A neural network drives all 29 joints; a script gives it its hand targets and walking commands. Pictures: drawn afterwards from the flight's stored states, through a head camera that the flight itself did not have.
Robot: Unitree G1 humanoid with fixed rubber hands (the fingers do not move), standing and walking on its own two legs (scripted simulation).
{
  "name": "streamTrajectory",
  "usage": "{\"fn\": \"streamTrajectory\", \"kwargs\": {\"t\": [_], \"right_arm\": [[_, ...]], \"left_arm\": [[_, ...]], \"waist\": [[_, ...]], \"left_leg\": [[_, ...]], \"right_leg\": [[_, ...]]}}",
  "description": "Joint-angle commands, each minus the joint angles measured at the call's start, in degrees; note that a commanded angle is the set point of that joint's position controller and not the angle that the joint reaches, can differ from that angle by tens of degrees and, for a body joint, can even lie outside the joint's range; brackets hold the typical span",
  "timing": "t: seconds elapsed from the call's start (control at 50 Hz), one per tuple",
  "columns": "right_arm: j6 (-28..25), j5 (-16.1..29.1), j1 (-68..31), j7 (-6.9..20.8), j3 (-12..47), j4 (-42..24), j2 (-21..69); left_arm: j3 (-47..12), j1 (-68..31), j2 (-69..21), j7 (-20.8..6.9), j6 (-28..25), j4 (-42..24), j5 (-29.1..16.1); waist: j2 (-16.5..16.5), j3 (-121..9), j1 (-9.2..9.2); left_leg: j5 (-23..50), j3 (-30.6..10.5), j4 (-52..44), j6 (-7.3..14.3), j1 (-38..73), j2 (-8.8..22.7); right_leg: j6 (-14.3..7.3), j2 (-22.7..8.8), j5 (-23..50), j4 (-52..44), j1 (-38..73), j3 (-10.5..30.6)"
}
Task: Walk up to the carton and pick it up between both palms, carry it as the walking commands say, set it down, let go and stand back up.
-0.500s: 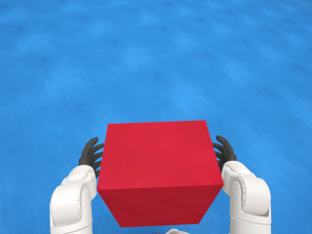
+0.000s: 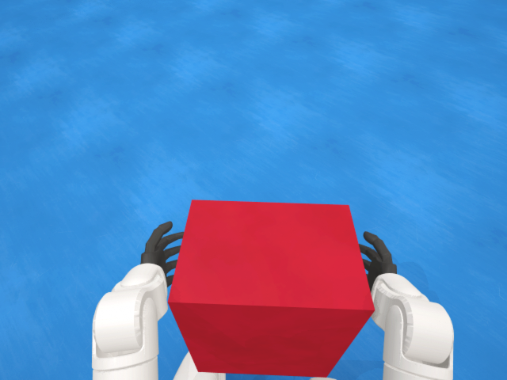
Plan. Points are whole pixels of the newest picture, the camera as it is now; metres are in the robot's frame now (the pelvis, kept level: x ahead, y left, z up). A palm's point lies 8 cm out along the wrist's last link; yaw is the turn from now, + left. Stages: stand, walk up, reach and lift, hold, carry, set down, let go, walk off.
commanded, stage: carry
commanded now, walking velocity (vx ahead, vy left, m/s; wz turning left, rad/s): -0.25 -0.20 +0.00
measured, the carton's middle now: (265, 297) +0.25 -0.01 -0.03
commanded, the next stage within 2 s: none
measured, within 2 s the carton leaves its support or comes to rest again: neither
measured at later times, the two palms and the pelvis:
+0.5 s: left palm out of the picture +0.07 +0.11 +0.09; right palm out of the picture +0.09 -0.21 +0.11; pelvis -0.18 -0.08 +0.02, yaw +2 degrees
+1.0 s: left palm out of the picture -0.06 -0.05 +0.11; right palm out of the picture -0.07 -0.37 +0.09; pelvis -0.32 -0.19 +0.01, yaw +1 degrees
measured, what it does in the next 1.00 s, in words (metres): walks backwards: left foot, then right foot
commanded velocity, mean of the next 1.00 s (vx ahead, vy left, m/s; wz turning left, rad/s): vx -0.12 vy -0.10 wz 0.00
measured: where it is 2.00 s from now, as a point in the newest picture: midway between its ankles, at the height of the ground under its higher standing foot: outside the picture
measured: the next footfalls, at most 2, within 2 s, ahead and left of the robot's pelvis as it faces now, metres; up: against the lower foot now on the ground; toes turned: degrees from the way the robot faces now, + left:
left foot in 0.28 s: -0.12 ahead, +0.02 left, +0.00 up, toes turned +8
right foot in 0.74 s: -0.25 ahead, -0.28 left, +0.00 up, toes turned +6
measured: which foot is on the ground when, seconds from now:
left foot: up 0.00-0.26, down 0.28-0.74, up 0.76-1.00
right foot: down 0.00-0.30, up 0.32-0.72, down 0.74-1.00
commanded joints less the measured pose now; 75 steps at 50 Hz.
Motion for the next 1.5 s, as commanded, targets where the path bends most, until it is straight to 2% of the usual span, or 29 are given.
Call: {"fn": "streamTrajectory", "kwargs": {"t": [0.0, 0.06, 0.12, 0.18, 0.22, 0.24, 0.26, 0.28, 0.3, 0.32, 0.36, 0.52, 0.6, 0.66, 0.7, 0.72, 0.74, 0.76, 0.78, 0.82, 0.88, 0.94, 1.0, 1.04, 1.08, 1.12, 1.18, 1.3, 1.48], "right_arm": [[-2.76, 23.97, -36.72, 13.42, 48.65, -10.22, 49.06], [-2.57, 24.2, -33.76, 12.59, 48.7, -10.81, 47.17], [-1.03, 21.1, -28.0, 12.45, 46.88, -5.55, 44.23], [-0.14, 20.31, -25.55, 13.02, 45.59, -1.39, 44.7], [0.04, 19.98, -27.01, 13.4, 44.37, -1.59, 43.3], [-0.01, 19.44, -27.09, 13.74, 44.25, -2.27, 43.4], [-0.19, 19.32, -25.38, 14.18, 43.61, -1.15, 46.82], [-1.05, 17.99, -24.16, 14.08, 41.8, -1.84, 44.59], [-1.77, 17.12, -24.28, 13.84, 41.22, -0.3, 46.65], [-1.44, 17.65, -23.58, 13.46, 41.37, -3.3, 47.11], [-1.44, 22.33, -33.64, 14.16, 43.03, -10.81, 49.73], [-0.01, 17.08, -21.63, 13.46, 39.55, -6.15, 41.02], [0.67, 16.32, -23.81, 14.33, 38.81, -3.39, 41.07], [0.95, 17.71, -26.9, 14.9, 40.22, -1.7, 43.4], [0.41, 18.59, -30.58, 14.57, 42.8, -3.4, 45.48], [0.26, 18.81, -30.72, 14.48, 43.53, -3.64, 45.0], [0.33, 20.37, -35.56, 14.45, 45.52, -7.09, 47.84], [0.04, 21.35, -38.68, 14.51, 46.65, -7.31, 47.76], [-0.46, 23.39, -41.26, 14.42, 47.82, -7.52, 50.53], [-1.42, 23.72, -42.12, 14.03, 48.61, -10.35, 49.39], [-0.99, 25.53, -39.55, 13.1, 49.76, -11.64, 48.74], [-0.43, 22.87, -31.98, 12.27, 47.96, -7.83, 45.8], [0.98, 20.62, -24.46, 12.54, 45.98, -1.93, 42.8], [0.37, 20.01, -25.76, 13.05, 45.68, -3.7, 43.17], [0.44, 19.51, -26.55, 13.78, 45.24, -3.05, 44.11], [-0.59, 16.96, -27.14, 13.86, 42.32, 0.91, 45.7], [-0.2, 18.61, -30.09, 13.28, 42.94, -3.41, 46.9], [0.91, 18.28, -28.97, 11.63, 43.47, -4.92, 43.36], [1.12, 19.86, -33.13, 13.26, 44.26, -3.39, 45.31]], "left_arm": [[-38.05, -27.69, -50.16, -14.08, -2.45, -8.19, -20.97], [-37.57, -23.06, -47.87, -13.49, -2.23, -5.66, -19.44], [-37.98, -20.15, -43.52, -13.12, -1.45, -4.31, -17.56], [-39.32, -21.0, -43.34, -12.7, -0.45, -4.43, -17.21], [-41.84, -21.19, -45.84, -12.71, 0.13, -3.32, -19.01], [-42.27, -21.87, -46.39, -12.8, 0.21, -2.44, -20.04], [-42.81, -22.43, -44.96, -12.33, -0.24, -4.95, -20.06], [-44.76, -24.21, -46.36, -12.67, -0.03, -7.2, -21.3], [-46.0, -31.85, -46.95, -13.42, 0.2, -11.99, -22.31], [-47.0, -33.91, -45.91, -13.02, -0.41, -13.92, -22.38], [-45.33, -36.13, -49.57, -12.6, -0.96, -14.45, -24.22], [-46.11, -26.09, -48.53, -11.62, 1.52, -8.05, -22.61], [-45.22, -29.19, -47.34, -11.35, 2.38, -7.06, -21.87], [-42.42, -26.91, -48.14, -11.77, 2.28, -4.64, -20.4], [-40.95, -26.17, -49.15, -12.74, 1.65, -4.11, -20.99], [-40.48, -25.98, -49.49, -13.22, 1.14, -4.85, -21.07], [-39.75, -28.39, -50.3, -13.47, 0.17, -2.07, -19.99], [-38.18, -27.45, -50.1, -13.67, -0.31, -0.49, -19.37], [-38.81, -29.18, -51.96, -14.34, -0.46, -2.31, -19.22], [-37.55, -29.62, -51.92, -14.43, -0.97, -3.18, -18.9], [-38.16, -25.45, -51.08, -14.1, -1.33, -4.19, -19.92], [-38.06, -22.51, -46.24, -12.94, -0.66, -6.01, -18.86], [-38.79, -16.98, -43.95, -12.31, 0.84, -2.57, -17.5], [-41.13, -18.94, -46.37, -13.04, 0.87, -2.36, -19.62], [-41.14, -18.14, -45.45, -13.41, 0.62, -1.17, -19.17], [-42.74, -29.53, -45.12, -14.01, 0.37, -5.71, -20.43], [-45.7, -35.51, -46.89, -14.35, 0.55, -10.67, -24.5], [-42.16, -27.07, -45.34, -14.75, 2.19, -2.78, -22.79], [-39.63, -28.13, -46.89, -13.87, 1.79, -1.45, -19.52]], "waist": [[-14.45, -18.96, 2.29], [-10.78, -20.51, 1.97], [-11.59, -22.75, 2.73], [-9.4, -25.28, 2.66], [-10.46, -27.92, 1.71], [-12.85, -26.13, 1.61], [-3.58, -26.8, 1.61], [16.93, -19.75, 1.9], [23.3, -18.35, 0.38], [10.6, -14.95, 0.99], [-0.62, -16.08, 1.82], [10.01, -23.38, 1.24], [18.84, -19.7, 0.24], [15.82, -18.86, 1.69], [-5.55, -19.35, 2.81], [-15.93, -19.11, 2.45], [-22.5, -18.92, 1.83], [-24.72, -14.71, 2.14], [-17.42, -11.42, 1.97], [-18.94, -12.49, 0.97], [-15.2, -16.62, 1.66], [-9.41, -22.41, 1.96], [-11.94, -24.39, 2.22], [-9.28, -26.9, 1.28], [-5.63, -27.36, 2.21], [8.58, -20.37, 2.33], [-0.06, -12.5, 1.76], [-6.34, -16.39, 1.26], [-4.94, -17.22, 1.48]], "left_leg": [[3.03, -0.47, 17.89, -0.5, -1.07, -6.44], [2.72, 2.61, 9.93, -0.63, 0.07, -4.33], [-1.71, 4.38, -2.65, 1.98, 5.61, -3.84], [-3.04, 4.77, -20.46, 4.02, 11.81, -3.11], [4.22, 6.72, -36.86, 3.14, 19.64, -3.36], [12.57, 4.04, -45.83, 2.97, 26.66, 1.06], [15.38, -3.11, -49.34, 2.65, 36.06, 7.06], [46.73, -19.2, -42.5, 8.96, 38.0, 24.5], [47.93, -25.58, -42.69, 20.23, 30.32, 32.86], [54.19, -16.41, -40.69, 17.35, 27.2, 26.1], [42.65, -5.34, -39.43, 7.69, 26.13, 17.94], [55.83, -1.72, -35.34, 8.03, 35.62, 13.08], [21.01, -2.8, -42.29, 7.52, 24.77, 11.8], [13.32, -1.97, -38.21, 6.47, 23.21, 10.74], [7.15, 3.32, -26.11, 2.09, 8.48, 4.73], [-3.89, 5.72, -16.73, -0.24, 1.75, 2.33], [-6.08, 1.37, -6.62, -0.6, 5.21, 1.21], [-2.39, -3.41, -0.36, -0.48, 10.02, 1.36], [2.65, -3.11, 2.1, -1.04, 8.18, -1.3], [7.25, -2.39, 3.31, -1.42, 4.68, -3.26], [8.08, 0.13, -5.34, -1.3, 4.44, -2.85], [1.85, 1.24, -16.36, 0.77, 7.78, -3.76], [-1.32, 2.98, -32.5, 2.13, 13.73, -4.75], [16.37, 2.73, -46.11, 1.77, 25.22, -1.55], [23.67, -0.16, -42.5, 1.88, 35.1, 2.61], [20.33, -3.99, -40.44, 4.85, 22.72, 5.28], [3.48, -3.06, -44.05, 4.82, 19.31, 3.86], [7.53, -2.14, -40.7, 5.02, 18.14, 2.18], [8.5, -1.99, -41.01, 4.91, 17.97, 1.32]], "right_leg": [[-5.35, -9.01, 13.85, -14.27, 7.12, 2.37], [-8.23, -9.81, 23.88, -11.17, 12.87, 5.58], [-11.59, -13.24, 16.98, -15.19, 14.48, 13.93], [-12.97, -13.89, 32.72, -12.86, 16.29, 13.95], [-11.06, -10.79, 31.36, -11.09, 17.29, 11.72], [-8.19, -8.34, 30.65, -9.0, 11.73, 8.99], [-5.44, -4.73, 20.58, -4.66, 2.22, 6.7], [-1.03, 2.84, -5.2, 2.88, -17.75, -4.2], [-1.45, -1.61, -15.52, 22.64, -20.54, 4.4], [-1.11, 3.14, -14.42, 30.16, -19.32, 7.95], [-0.26, 4.84, -5.29, 31.25, -18.45, 9.35], [4.66, 4.2, -6.2, 23.97, -16.24, 3.7], [4.15, 3.63, -10.46, 9.22, -5.13, -2.24], [2.59, 4.48, -5.64, -11.37, 3.87, -4.97], [2.03, -3.21, -4.24, -19.45, 17.87, 1.4], [-0.99, -15.14, -0.9, -20.97, 16.39, 14.94], [-9.62, -24.06, -2.49, -22.7, 2.14, 21.89], [-10.65, -20.87, -15.35, -25.4, -9.95, 17.62], [-6.49, -13.85, -11.99, -25.26, -7.67, 10.26], [-2.06, -10.32, -8.59, -23.45, -3.37, 4.26], [-4.05, -9.14, 12.91, -16.48, 8.73, 5.11], [-6.96, -12.92, 15.98, -14.09, 15.58, 11.9], [-8.85, -13.35, 24.17, -10.34, 17.68, 11.72], [-5.89, -11.61, 36.76, -4.94, 17.94, 7.82], [-2.98, -9.51, 33.93, -5.09, 8.2, 6.19], [-2.25, -4.84, 8.32, -8.82, 7.84, 2.81], [-2.93, -2.96, 0.96, -10.15, 2.21, 2.59], [-3.22, -5.15, -0.72, -12.83, 6.08, 5.53], [-2.96, -4.81, 0.67, -13.37, 6.47, 4.51]]}}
